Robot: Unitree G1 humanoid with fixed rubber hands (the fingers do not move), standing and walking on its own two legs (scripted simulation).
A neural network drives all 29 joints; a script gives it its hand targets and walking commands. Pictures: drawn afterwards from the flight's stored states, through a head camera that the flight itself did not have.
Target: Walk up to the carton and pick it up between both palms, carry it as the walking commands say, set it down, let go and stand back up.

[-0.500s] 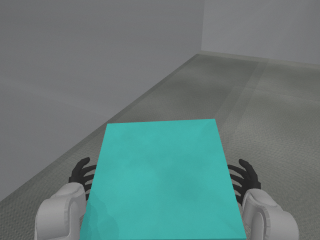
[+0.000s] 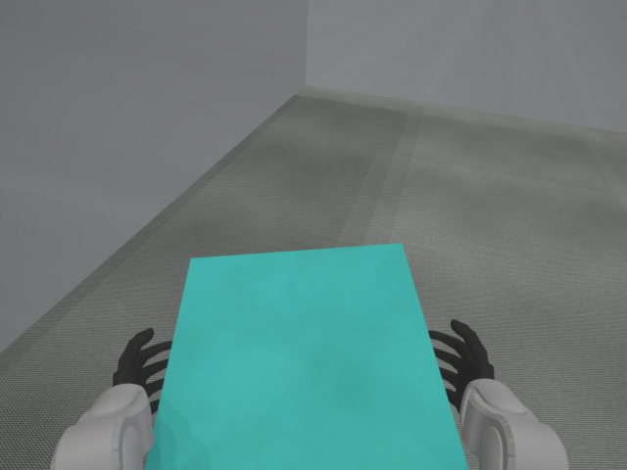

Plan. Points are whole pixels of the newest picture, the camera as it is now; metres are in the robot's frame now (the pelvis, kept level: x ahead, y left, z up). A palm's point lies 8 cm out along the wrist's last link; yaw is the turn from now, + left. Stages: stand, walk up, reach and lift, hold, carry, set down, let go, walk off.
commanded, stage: carry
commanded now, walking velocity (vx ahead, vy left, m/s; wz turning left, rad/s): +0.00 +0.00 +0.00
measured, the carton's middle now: (305, 380) +0.27 +0.03 +0.02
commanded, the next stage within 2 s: none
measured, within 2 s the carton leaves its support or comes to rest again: neither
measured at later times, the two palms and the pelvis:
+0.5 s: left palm (119, 387) +0.21 +0.22 +0.09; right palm (491, 466) +0.15 -0.14 +0.11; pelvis -0.04 +0.07 +0.00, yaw -6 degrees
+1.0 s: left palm out of the picture +0.12 +0.25 +0.09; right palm out of the picture +0.09 -0.12 +0.09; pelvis -0.12 +0.08 +0.00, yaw -4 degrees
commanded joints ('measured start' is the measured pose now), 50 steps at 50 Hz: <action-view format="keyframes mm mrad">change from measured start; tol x16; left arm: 1 -723 -869 -950 -227 -485 -38 -206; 13 -377 -791 -804 -106 -333 -42 -164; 50 -550 -832 -860 -214 -377 -18 -175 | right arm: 1 -445 736 652 -131 275 15 132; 16 -538 765 858 -268 423 44 146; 26 -428 689 714 -79 337 78 158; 50 -534 733 758 -196 338 60 155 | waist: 1 -53 169 -30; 10 -67 193 -279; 16 -69 -262 -271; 25 -61 189 -136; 50 -38 101 -167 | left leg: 1 14 193 -159 -346 -59 54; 8 197 232 -195 -251 146 136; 12 237 216 -134 -73 575 75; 15 -103 88 -49 -44 130 -54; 20 152 167 -102 -137 406 -27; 31 47 203 -209 -409 -270 34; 50 -11 184 -153 -432 -418 -6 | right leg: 1 -14 -8 -41 199 63 -25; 10 264 14 -67 -459 61 -45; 13 596 -119 7 -753 429 -69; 15 760 -275 83 -519 1076 -138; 22 375 -103 -24 -548 201 -55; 50 376 6 -99 -491 111 -69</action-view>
